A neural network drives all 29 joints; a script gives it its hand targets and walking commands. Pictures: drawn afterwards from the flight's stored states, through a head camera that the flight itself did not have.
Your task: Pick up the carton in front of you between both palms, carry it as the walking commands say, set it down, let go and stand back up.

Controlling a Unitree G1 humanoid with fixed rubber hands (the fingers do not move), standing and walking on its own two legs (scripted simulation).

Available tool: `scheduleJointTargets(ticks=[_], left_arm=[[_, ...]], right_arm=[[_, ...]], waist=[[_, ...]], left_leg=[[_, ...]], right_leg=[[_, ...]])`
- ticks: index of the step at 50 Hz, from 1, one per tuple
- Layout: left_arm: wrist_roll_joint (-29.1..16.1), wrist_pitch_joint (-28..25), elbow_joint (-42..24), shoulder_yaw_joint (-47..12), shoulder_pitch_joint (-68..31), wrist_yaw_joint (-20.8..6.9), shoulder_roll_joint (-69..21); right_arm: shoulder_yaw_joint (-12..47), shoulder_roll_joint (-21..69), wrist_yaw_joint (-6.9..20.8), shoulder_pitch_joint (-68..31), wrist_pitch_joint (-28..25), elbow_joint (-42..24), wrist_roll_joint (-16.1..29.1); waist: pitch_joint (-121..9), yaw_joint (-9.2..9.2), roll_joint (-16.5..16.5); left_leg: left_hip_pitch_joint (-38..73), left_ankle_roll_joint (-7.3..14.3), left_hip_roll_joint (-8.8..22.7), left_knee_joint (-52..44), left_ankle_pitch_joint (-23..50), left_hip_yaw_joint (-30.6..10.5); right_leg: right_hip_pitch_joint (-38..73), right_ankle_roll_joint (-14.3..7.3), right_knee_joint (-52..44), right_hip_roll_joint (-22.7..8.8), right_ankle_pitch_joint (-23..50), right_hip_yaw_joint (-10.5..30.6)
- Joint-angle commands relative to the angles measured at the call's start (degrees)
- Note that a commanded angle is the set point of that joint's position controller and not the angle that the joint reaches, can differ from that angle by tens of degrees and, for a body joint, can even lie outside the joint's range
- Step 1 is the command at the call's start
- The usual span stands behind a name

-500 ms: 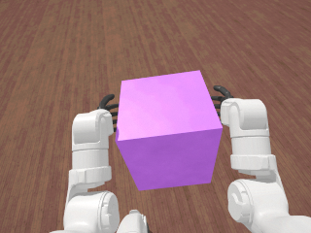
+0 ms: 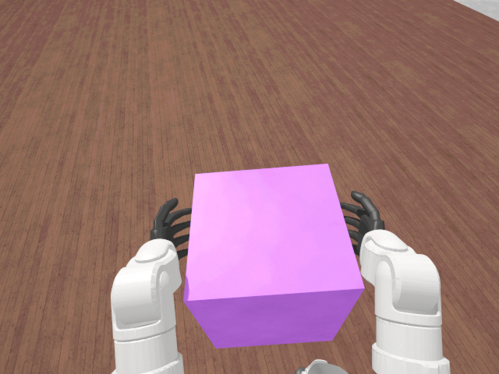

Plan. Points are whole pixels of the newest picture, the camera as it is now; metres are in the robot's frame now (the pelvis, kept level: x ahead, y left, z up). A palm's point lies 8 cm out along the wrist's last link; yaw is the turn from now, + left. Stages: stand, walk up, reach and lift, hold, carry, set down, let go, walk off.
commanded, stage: carry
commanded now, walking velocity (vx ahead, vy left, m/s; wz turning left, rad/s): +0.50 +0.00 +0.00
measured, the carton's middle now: (268, 262) +0.29 -0.01 +0.01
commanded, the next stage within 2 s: none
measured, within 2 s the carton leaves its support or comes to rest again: neither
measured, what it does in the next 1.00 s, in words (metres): walks ahead: right foot, then left foot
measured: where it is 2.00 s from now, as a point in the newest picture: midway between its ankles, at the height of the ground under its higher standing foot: (254, 202)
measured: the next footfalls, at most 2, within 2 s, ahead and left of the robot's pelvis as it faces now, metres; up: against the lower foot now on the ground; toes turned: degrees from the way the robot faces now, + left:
right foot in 0.12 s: +0.26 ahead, -0.12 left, +0.00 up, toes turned -10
left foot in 0.68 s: +0.60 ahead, +0.10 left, +0.00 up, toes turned +13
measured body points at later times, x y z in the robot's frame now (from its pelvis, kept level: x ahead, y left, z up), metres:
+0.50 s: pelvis +0.29 -0.04 +0.00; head +0.26 -0.06 +0.45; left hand +0.56 +0.12 +0.09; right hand +0.57 -0.18 +0.09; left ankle +0.44 +0.13 -0.69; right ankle +0.22 -0.11 -0.75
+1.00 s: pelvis +0.61 +0.02 +0.00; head +0.61 +0.03 +0.45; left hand +0.89 +0.17 +0.07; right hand +0.88 -0.14 +0.07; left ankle +0.57 +0.09 -0.75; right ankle +0.73 -0.15 -0.69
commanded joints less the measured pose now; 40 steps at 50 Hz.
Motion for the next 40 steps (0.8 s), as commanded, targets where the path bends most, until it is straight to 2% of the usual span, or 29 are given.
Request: scheduleJointTargets(ticks=[1, 4, 5, 6, 7, 8, 9, 10, 11, 12, 13, 15, 18, 20, 24, 28, 30, 31, 32, 33, 34, 35, 36, 37, 38, 39, 40], left_arm=[[-21.24, 1.37, -0.84, -40.93, -23.24, -14.05, -51.79], [-21.69, 2.55, 0.89, -39.82, -23.37, -14.84, -49.89], [-21.74, 2.81, 2.00, -39.18, -22.63, -14.98, -49.33], [-21.71, 3.02, 3.06, -38.61, -22.39, -15.11, -48.91], [-21.00, 3.08, 4.65, -37.65, -21.38, -15.21, -47.87], [-20.98, 2.69, 6.48, -37.62, -22.04, -15.31, -48.39], [-21.58, 2.38, 6.15, -37.65, -21.37, -15.38, -50.12], [-22.14, 1.89, 4.97, -38.25, -22.79, -15.49, -52.05], [-22.85, 1.38, 3.70, -38.89, -24.55, -15.68, -53.84], [-23.51, 0.89, 2.57, -39.64, -25.91, -15.88, -55.20], [-24.08, 0.39, 1.67, -40.35, -26.76, -16.08, -55.97], [-24.79, -0.26, 0.67, -41.16, -26.98, -16.35, -55.62], [-25.40, -0.35, -0.96, -41.87, -25.89, -16.38, -53.40], [-25.29, -0.06, -1.96, -41.78, -24.95, -16.27, -51.81], [-23.77, 1.22, -1.93, -40.28, -21.45, -15.94, -48.96], [-22.49, 2.35, -0.55, -39.12, -20.68, -15.52, -47.56], [-22.26, 2.68, -0.14, -39.03, -20.96, -15.33, -47.68], [-22.25, 2.77, -0.01, -39.11, -21.05, -15.28, -47.85], [-22.33, 2.79, -0.08, -39.34, -21.15, -15.27, -48.04], [-22.51, 2.83, -0.36, -39.78, -21.55, -15.28, -48.28], [-22.63, 2.79, -0.49, -40.13, -22.08, -15.28, -48.34], [-23.27, 2.99, -1.94, -41.13, -23.59, -15.21, -49.49], [-23.29, 2.66, -2.12, -41.71, -24.31, -15.50, -49.76], [-23.49, 1.79, -1.34, -42.30, -25.43, -15.67, -51.92], [-23.68, 0.91, -1.56, -42.69, -25.63, -15.83, -53.24], [-23.83, 0.10, -1.62, -43.13, -25.42, -15.85, -54.77], [-24.01, -0.55, -1.40, -43.48, -24.80, -15.77, -56.15]], right_arm=[[40.95, 50.81, 15.63, -23.25, 2.09, -1.32, 22.19], [41.37, 49.38, 15.62, -24.68, 3.04, -0.59, 22.27], [41.52, 48.98, 15.54, -25.17, 3.35, -0.45, 22.32], [41.55, 48.26, 15.44, -24.98, 3.63, 0.10, 22.27], [41.78, 47.67, 15.34, -25.82, 4.07, -0.28, 22.62], [42.28, 48.27, 15.26, -28.28, 4.44, -0.75, 22.82], [42.81, 49.77, 15.39, -28.83, 4.17, -0.20, 23.49], [43.06, 51.59, 15.59, -29.47, 3.59, -0.29, 24.05], [43.19, 53.17, 15.67, -29.78, 2.93, -0.27, 24.26], [43.21, 54.32, 15.64, -29.38, 2.29, -0.22, 24.19], [43.53, 55.03, 15.48, -28.89, 1.71, -0.61, 23.99], [44.08, 55.49, 14.92, -27.87, 0.76, -1.00, 23.17], [43.82, 54.29, 14.03, -25.34, 0.16, -1.46, 22.12], [43.71, 53.07, 13.63, -24.12, 0.37, -2.03, 21.88], [43.41, 50.55, 13.37, -22.44, 1.81, -3.13, 21.83], [43.34, 48.65, 13.75, -23.65, 3.27, -3.33, 22.39], [43.14, 48.39, 14.02, -24.31, 3.69, -3.36, 22.73], [42.90, 48.45, 14.13, -24.51, 3.79, -3.23, 22.80], [42.58, 48.60, 14.25, -24.55, 3.81, -2.89, 22.77], [42.14, 48.99, 14.39, -23.69, 3.69, -1.88, 22.51], [41.67, 49.20, 14.62, -22.51, 3.52, -1.12, 22.07], [40.92, 49.16, 14.97, -22.16, 2.93, 0.37, 21.43], [41.17, 51.19, 15.10, -20.74, 2.26, 1.58, 21.99], [41.51, 52.72, 15.28, -22.05, 1.63, 0.21, 22.48], [42.07, 54.93, 15.38, -22.70, 0.89, -0.30, 22.98], [42.53, 56.46, 15.48, -23.50, 0.15, -1.30, 23.37], [43.06, 57.18, 15.55, -24.11, -0.41, -2.10, 23.63]], waist=[[-11.31, -0.65, 9.27], [-8.65, -0.08, 8.76], [-10.05, 0.54, 6.82], [-12.85, 1.09, 4.04], [-15.79, 1.95, -7.18], [-17.05, 2.01, -18.82], [-15.82, 1.75, -14.88], [-15.15, 1.59, -10.44], [-15.13, 1.44, -4.98], [-14.57, 1.19, -2.52], [-14.72, 1.01, -3.27], [-14.23, 0.96, -4.99], [-12.42, 1.07, -4.60], [-11.11, 1.13, -4.26], [-8.32, 1.30, -5.34], [-4.34, 1.68, -6.83], [-3.24, 1.79, -8.12], [-3.95, 1.71, -8.70], [-6.03, 1.47, -9.25], [-9.79, 0.33, -7.34], [-15.04, -0.74, -3.56], [-23.15, -1.24, 10.03], [-22.54, -1.07, 18.78], [-20.50, -0.85, 13.95], [-20.31, -0.86, 8.33], [-18.28, -0.54, 3.33], [-17.66, -0.10, 3.44]], left_leg=[[10.36, 4.44, 12.70, -1.40, 25.19, -5.24], [5.71, 2.80, 12.74, 3.25, 23.46, -3.20], [1.85, 1.62, 10.74, 9.95, 23.78, -0.56], [-5.84, -0.19, 8.92, 19.49, 20.07, 1.53], [-18.84, -3.15, 4.56, 35.94, 6.44, 2.36], [-34.38, -4.02, -1.92, 48.77, -13.39, -0.74], [-37.33, -2.17, 1.49, 55.33, -14.57, -7.77], [-36.89, -0.93, 3.79, 56.55, -12.97, -8.85], [-35.80, -0.51, 5.98, 55.65, -8.88, -9.42], [-33.91, -0.64, 7.68, 52.67, -5.28, -9.87], [-32.14, -1.02, 7.79, 50.45, -2.19, -8.94], [-31.62, -2.01, 7.55, 45.68, 1.39, -6.85], [-35.18, -3.47, 7.42, 37.24, 5.81, -4.91], [-36.49, -3.79, 7.08, 31.75, 9.57, -3.73], [-37.00, -3.39, 5.84, 24.42, 14.20, -1.47], [-36.19, -2.02, 4.29, 18.41, 13.50, 1.16], [-32.49, -0.91, 3.54, 15.11, 13.03, 2.37], [-28.27, -0.22, 2.41, 13.81, 12.02, 3.63], [-21.86, 0.17, 0.31, 12.70, 10.54, 5.66], [-10.72, 0.25, -2.64, 10.17, 8.65, 8.53], [4.54, 0.50, 1.72, 10.92, 5.33, 2.76], [21.76, 8.45, 19.41, 8.08, -5.46, -24.90], [24.57, 11.83, 24.16, -0.25, 1.53, -39.98], [21.99, 11.47, 22.92, 1.24, 9.61, -33.09], [18.47, 9.89, 21.11, 2.98, 14.48, -27.78], [13.02, 7.54, 19.98, 2.42, 15.43, -22.24], [8.76, 5.75, 18.81, 0.41, 11.44, -18.40]], right_leg=[[1.80, -1.13, -5.96, 1.38, 4.65, -2.40], [11.38, -2.82, -10.92, 2.26, 3.32, -5.38], [19.68, -3.09, -11.73, 4.05, -0.76, -7.65], [31.29, -3.26, -9.94, 2.34, -4.62, -5.37], [40.76, -7.01, -16.17, -11.38, -15.87, 16.90], [49.83, -13.14, -22.56, -20.80, -16.36, 36.42], [46.17, -13.57, -23.25, -20.46, -11.40, 35.86], [41.70, -12.32, -22.65, -18.29, -7.45, 30.14], [37.84, -11.10, -23.13, -17.11, -8.71, 25.31], [33.60, -9.60, -24.93, -15.84, -10.91, 21.06], [31.10, -8.62, -26.33, -14.69, -12.56, 17.10], [29.72, -8.50, -28.40, -13.14, -13.20, 12.31], [32.39, -9.70, -30.62, -12.63, -10.01, 9.49], [34.88, -9.29, -30.38, -11.21, -5.75, 6.89], [38.97, -8.50, -29.01, -9.38, 3.70, 2.84], [42.28, -8.54, -26.30, -9.28, 14.22, 0.50], [42.88, -7.70, -24.23, -9.33, 19.02, -0.74], [42.57, -7.00, -21.54, -9.27, 25.05, -1.67], [41.91, -6.12, -16.21, -8.90, 32.03, -3.22], [38.65, -4.42, -6.03, -6.69, 34.72, -6.92], [28.69, -2.75, 4.90, -5.44, 24.29, -6.52], [10.17, 0.50, 24.18, -0.15, 8.82, -4.55], [-2.12, 0.42, 34.77, 6.26, -19.59, 0.34], [-5.42, -1.15, 40.81, 2.82, -20.08, 5.76], [-5.73, -2.22, 40.65, 0.29, -18.03, 6.84], [-4.55, -2.65, 36.75, -2.10, -14.30, 7.31], [-2.22, -2.57, 32.46, -3.35, -11.22, 7.39]])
